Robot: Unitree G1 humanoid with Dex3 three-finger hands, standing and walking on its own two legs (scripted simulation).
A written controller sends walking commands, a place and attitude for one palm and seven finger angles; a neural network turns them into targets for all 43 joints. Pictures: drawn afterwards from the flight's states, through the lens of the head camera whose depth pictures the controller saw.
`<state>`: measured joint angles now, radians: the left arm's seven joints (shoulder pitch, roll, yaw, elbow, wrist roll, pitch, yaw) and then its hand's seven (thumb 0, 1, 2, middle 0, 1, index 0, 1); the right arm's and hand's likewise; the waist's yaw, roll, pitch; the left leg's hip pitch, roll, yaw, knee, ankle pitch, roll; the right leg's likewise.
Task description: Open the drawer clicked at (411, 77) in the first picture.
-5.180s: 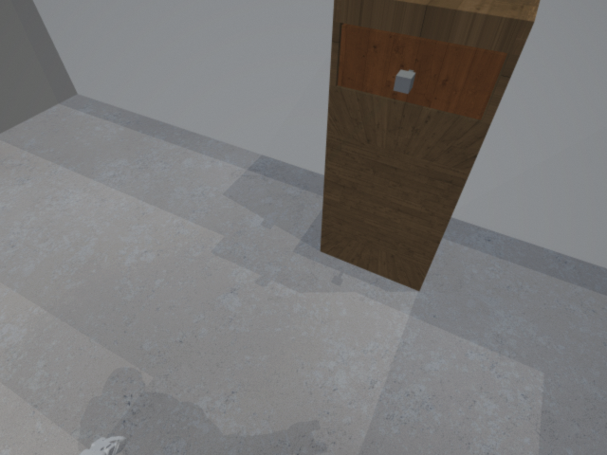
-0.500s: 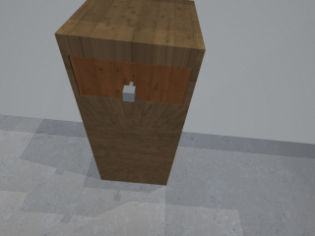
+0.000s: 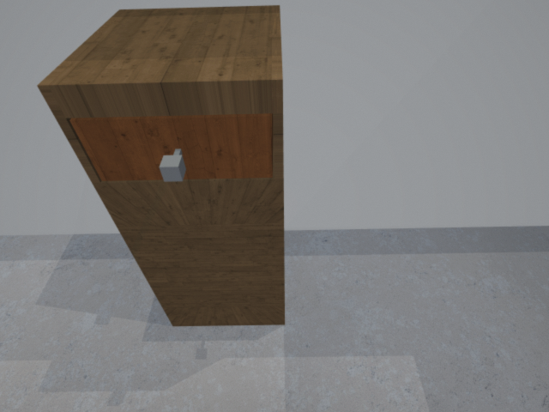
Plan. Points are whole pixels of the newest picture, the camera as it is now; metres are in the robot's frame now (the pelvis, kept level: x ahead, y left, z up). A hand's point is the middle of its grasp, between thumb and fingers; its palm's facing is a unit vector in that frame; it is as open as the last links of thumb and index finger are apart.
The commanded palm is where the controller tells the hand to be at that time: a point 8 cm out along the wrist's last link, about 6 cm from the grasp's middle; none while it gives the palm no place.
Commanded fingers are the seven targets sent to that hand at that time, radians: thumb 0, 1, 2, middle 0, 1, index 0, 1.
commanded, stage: come to a stop and stand still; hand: left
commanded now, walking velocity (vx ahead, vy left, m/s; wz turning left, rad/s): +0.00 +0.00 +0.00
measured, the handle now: (175, 162) +0.56 +0.22 +0.06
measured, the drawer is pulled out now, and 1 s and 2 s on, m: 0.00 0.00 0.00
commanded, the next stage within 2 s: look again from close up in 0.76 s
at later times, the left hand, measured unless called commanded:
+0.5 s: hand out of the picture -0.01 +0.15 -0.18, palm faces +0.06 -0.99 -0.15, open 7.4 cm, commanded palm none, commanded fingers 0.00 0.90 0.90 -0.20 -0.30 -0.20 -0.30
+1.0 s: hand out of the picture +0.04 +0.20 -0.18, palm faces -0.02 -0.98 -0.21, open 7.4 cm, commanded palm none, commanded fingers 0.00 0.90 0.90 -0.20 -0.30 -0.20 -0.30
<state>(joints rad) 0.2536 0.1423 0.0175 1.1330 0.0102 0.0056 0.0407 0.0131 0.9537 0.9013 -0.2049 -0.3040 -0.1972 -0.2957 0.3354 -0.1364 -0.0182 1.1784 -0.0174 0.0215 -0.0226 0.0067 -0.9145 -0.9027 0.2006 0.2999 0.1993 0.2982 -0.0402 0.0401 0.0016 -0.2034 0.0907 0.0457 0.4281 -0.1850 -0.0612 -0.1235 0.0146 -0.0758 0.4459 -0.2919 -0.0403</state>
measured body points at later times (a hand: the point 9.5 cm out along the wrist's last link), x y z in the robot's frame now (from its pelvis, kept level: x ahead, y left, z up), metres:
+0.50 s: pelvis +0.03 +0.00 +0.00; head +0.03 +0.00 +0.45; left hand -0.01 +0.20 -0.16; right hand +0.02 -0.22 -0.16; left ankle +0.03 +0.16 -0.74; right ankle -0.03 -0.09 -0.74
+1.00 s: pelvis +0.03 +0.03 -0.01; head +0.05 +0.02 +0.44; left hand +0.04 +0.25 -0.16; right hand +0.03 -0.20 -0.17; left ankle +0.03 +0.16 -0.74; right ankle -0.03 -0.09 -0.74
